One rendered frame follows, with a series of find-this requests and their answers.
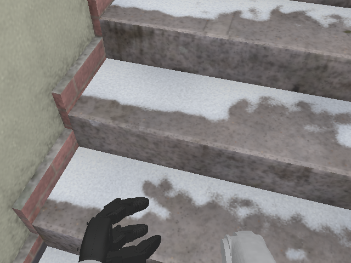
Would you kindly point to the left robot hand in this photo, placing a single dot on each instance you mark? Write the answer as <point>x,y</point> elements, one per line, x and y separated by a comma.
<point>103,243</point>

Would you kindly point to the right robot thigh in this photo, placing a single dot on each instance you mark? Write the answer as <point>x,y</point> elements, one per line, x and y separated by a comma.
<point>245,247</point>

